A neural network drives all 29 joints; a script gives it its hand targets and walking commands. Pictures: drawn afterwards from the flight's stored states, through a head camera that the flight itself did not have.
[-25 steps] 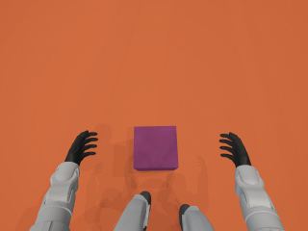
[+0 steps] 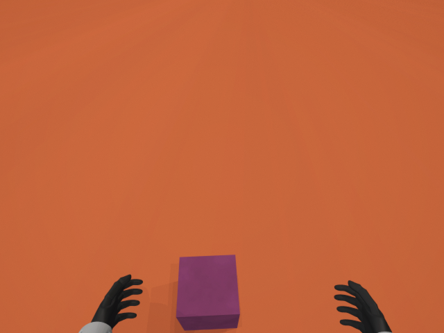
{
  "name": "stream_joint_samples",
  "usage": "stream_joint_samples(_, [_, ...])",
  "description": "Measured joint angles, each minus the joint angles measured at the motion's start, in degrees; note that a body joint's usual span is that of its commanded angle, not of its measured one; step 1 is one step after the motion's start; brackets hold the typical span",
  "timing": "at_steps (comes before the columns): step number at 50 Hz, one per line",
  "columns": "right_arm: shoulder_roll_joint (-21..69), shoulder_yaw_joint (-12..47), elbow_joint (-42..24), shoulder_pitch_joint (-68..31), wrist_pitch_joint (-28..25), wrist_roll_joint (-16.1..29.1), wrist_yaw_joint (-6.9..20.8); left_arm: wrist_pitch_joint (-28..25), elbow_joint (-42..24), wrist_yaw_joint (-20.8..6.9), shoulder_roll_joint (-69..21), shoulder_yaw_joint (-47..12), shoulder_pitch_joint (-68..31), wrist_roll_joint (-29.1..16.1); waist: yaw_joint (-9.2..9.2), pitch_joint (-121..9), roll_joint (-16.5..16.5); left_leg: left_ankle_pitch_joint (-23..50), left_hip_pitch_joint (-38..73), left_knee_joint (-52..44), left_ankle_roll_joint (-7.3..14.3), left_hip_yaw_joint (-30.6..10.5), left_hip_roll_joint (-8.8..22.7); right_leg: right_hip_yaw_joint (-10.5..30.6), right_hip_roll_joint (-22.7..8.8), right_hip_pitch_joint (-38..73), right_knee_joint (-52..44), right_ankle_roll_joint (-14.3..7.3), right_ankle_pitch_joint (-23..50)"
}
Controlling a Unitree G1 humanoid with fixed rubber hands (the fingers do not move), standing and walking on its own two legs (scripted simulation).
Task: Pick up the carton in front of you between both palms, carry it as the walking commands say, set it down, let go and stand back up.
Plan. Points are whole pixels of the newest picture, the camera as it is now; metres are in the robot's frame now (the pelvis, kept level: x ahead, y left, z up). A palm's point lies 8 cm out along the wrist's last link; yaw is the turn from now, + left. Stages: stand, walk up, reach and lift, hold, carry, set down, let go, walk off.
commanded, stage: let go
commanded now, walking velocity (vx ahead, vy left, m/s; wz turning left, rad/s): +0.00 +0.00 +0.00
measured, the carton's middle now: (209, 293) +0.36 +0.09 -0.65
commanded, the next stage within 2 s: stand in 0.26 s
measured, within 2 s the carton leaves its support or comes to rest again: neither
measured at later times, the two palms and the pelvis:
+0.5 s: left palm (67, 329) +0.15 +0.30 -0.09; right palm out of the picture +0.13 -0.26 -0.08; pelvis +0.01 +0.02 -0.01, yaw -1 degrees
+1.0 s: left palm out of the picture +0.13 +0.32 -0.10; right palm out of the picture +0.12 -0.26 -0.09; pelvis +0.01 +0.03 +0.00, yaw -2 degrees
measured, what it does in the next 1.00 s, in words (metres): stands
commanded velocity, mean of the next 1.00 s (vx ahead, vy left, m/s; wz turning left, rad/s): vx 0.00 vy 0.00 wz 0.00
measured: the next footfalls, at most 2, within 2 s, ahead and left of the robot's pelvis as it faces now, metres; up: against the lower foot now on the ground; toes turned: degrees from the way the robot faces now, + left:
none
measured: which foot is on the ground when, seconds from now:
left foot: down 0.00-1.00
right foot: down 0.00-1.00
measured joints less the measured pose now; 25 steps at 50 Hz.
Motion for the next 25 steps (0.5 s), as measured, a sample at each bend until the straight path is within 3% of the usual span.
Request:
stream_joint_samples(10, [0.6,0.1,-0.5,-0.8,1.9,-0.4,0.2,1.8,-0.7,0.2,-0.1,0.1,-0.1,0.4,-0.04,1.5,0.2,-0.9,2.2,0.6,0.4,0.5,-0.3,0.2,-0.4,2.4,0.0,0.4,-0.5])
stream_joint_samples(13, [0.6,0.3,0.5,-0.3,0.7,0.2,-0.9,4.1,-1.9,1.6,0.3,-0.6,0.2,0.7,-0.03,0.6,0.4,-1.3,1.4,1.5,0.8,0.4,-0.6,0.0,-0.7,1.9,0.5,0.7,-0.7])
stream_joint_samples(18, [-1.8,0.7,9.8,-1.6,-1.7,-2.0,-3.7,0.0,4.3,4.8,3.7,-0.2,-0.7,1.1,0.29,-3.1,0.4,-3.1,-3.2,5.5,1.0,0.8,-0.2,0.1,-0.2,-2.0,2.6,1.1,-1.6])
stream_joint_samples(25, [-5.3,-0.3,16.5,-2.4,-3.8,-2.3,-4.6,-3.1,10.5,5.2,7.0,0.8,0.0,1.3,0.05,-4.6,-0.4,-4.1,-5.0,6.9,1.7,1.6,-0.1,0.7,-0.3,-3.5,3.0,1.6,-1.8])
